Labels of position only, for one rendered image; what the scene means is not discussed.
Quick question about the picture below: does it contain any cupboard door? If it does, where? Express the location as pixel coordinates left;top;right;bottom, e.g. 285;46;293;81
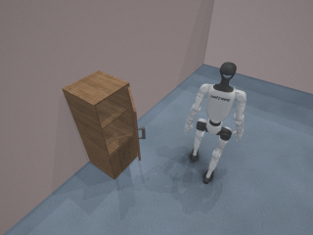
127;86;141;161

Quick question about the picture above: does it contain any handle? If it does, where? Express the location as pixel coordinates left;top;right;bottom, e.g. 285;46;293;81
138;126;146;140

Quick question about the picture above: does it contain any robot head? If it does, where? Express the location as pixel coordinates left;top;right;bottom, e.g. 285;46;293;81
213;62;237;93

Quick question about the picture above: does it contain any left robot upper arm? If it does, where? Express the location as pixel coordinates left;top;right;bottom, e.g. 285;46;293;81
193;83;212;113

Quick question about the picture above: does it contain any right robot forearm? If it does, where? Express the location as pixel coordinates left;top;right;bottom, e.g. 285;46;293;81
235;115;245;134

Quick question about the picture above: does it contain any left robot forearm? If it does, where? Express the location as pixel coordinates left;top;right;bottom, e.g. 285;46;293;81
186;104;198;125

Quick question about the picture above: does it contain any left robot hand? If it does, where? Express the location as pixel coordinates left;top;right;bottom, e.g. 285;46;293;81
184;123;193;135

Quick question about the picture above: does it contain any right robot hand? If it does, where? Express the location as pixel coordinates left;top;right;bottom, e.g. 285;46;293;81
233;130;243;142

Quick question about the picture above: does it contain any right robot upper arm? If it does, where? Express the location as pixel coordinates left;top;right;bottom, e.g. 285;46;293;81
234;89;246;122

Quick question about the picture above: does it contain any left robot thigh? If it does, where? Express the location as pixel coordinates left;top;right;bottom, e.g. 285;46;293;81
196;118;207;138

